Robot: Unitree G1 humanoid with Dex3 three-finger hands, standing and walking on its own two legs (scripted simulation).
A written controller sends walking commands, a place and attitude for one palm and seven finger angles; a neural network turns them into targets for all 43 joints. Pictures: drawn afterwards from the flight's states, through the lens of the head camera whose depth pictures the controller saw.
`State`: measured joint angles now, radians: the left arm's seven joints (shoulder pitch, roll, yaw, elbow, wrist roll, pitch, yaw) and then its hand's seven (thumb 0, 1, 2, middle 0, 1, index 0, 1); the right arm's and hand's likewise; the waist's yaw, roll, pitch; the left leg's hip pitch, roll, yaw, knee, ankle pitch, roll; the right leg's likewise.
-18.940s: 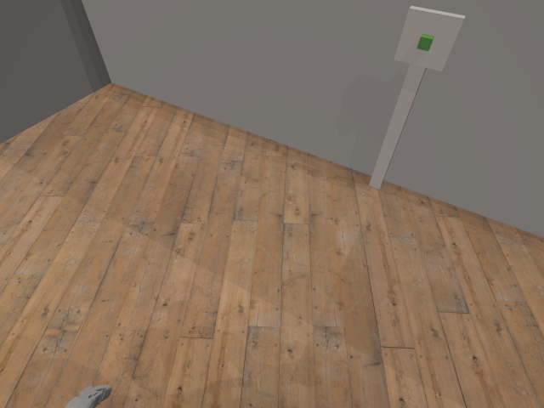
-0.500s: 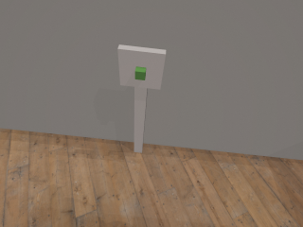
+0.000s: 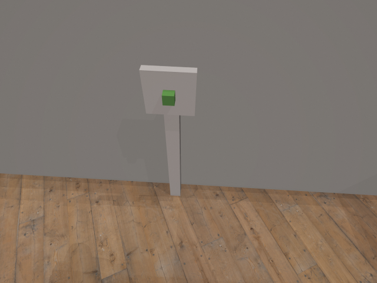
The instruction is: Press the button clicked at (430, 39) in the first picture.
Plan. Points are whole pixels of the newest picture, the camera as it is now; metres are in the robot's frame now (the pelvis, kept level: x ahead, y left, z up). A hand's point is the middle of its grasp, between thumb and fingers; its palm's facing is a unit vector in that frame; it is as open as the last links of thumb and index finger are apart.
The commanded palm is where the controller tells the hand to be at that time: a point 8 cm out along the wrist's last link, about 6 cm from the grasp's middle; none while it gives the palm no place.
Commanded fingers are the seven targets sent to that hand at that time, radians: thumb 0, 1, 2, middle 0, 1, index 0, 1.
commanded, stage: look again from close up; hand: left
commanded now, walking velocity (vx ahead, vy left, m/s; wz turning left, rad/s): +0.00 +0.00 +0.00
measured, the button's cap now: (168, 97) +0.67 +0.11 +0.00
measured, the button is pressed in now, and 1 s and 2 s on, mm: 0 0 0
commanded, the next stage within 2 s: shuffle to correct the standing spot in 0.30 s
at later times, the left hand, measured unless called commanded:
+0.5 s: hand out of the picture -0.02 +0.12 -0.18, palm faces +0.06 -0.99 -0.14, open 7.3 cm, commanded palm none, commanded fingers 0.00 0.90 0.90 -0.20 -0.30 -0.20 -0.30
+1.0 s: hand out of the picture +0.13 +0.13 -0.17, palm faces +0.03 -0.98 -0.21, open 7.3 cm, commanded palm none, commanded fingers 0.00 0.90 0.90 -0.20 -0.30 -0.20 -0.30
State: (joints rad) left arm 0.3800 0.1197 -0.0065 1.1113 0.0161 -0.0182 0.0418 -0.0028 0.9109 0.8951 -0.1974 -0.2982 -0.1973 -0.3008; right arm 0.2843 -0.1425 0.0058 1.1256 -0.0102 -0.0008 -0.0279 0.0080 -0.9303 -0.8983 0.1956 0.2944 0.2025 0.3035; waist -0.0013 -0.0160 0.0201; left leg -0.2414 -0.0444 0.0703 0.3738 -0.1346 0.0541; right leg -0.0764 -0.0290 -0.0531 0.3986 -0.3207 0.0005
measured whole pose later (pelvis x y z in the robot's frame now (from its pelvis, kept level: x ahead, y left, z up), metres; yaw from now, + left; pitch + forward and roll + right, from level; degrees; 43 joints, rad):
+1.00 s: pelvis +0.10 -0.06 -0.01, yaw -1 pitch +1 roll +1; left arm 0.26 0.16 0.07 1.04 0.03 -0.01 0.00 0.02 0.94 0.89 -0.20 -0.30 -0.20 -0.30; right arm 0.40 -0.10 -0.02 1.15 -0.03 -0.04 -0.03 0.00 -0.91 -0.90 0.20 0.29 0.20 0.30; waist -0.02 0.00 0.05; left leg -0.12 0.03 0.05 0.43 -0.32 -0.02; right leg -0.47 -0.08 -0.06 0.85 -0.35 -0.02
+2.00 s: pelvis +0.16 -0.14 -0.02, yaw +1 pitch -4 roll -1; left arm 0.27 0.17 0.02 0.95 0.02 0.02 0.05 0.00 0.91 0.89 -0.20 -0.30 -0.20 -0.30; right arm 0.28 -0.18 -0.04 0.96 -0.03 0.03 0.00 0.00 -0.91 -0.90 0.19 0.29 0.20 0.30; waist -0.02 0.02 0.01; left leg -0.37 0.00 0.07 0.67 -0.24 0.06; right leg -0.23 0.00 -0.03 0.71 -0.44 -0.01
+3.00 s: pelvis +0.21 -0.16 +0.00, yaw +0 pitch +1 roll +0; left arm 0.32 0.14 -0.01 1.11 0.02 -0.03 0.03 0.00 0.91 0.89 -0.20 -0.30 -0.20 -0.30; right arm 0.28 -0.14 0.01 1.11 -0.01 -0.02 -0.03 0.01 -0.92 -0.90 0.20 0.29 0.20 0.30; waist 0.00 -0.01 0.03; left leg -0.29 -0.01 0.04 0.47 -0.19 0.03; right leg -0.15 0.01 -0.02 0.47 -0.34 -0.02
